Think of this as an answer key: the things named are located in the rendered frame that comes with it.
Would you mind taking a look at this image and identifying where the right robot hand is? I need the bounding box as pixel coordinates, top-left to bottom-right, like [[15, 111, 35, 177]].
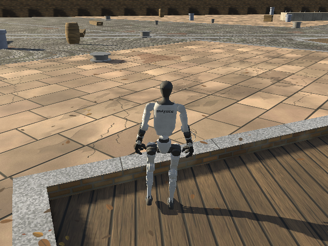
[[182, 145, 194, 158]]

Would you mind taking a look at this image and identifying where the left robot hand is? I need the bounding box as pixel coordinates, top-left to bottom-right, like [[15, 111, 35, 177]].
[[134, 143, 147, 155]]

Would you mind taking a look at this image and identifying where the left robot upper arm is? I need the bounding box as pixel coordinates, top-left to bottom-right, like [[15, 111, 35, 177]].
[[140, 102, 155, 131]]

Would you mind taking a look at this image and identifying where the right robot forearm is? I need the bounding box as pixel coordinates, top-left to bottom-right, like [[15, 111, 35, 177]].
[[183, 125, 193, 147]]

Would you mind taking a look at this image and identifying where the left robot forearm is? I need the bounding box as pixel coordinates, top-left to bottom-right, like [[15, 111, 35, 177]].
[[136, 123, 146, 145]]

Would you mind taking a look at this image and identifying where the right robot upper arm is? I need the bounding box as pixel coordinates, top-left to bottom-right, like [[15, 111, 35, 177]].
[[176, 104, 189, 132]]

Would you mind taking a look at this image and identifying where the right robot foot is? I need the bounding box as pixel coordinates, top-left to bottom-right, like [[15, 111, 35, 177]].
[[167, 197, 174, 210]]

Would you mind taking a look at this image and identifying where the robot left shin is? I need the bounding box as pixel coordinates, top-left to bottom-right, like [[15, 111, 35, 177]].
[[146, 164, 153, 199]]

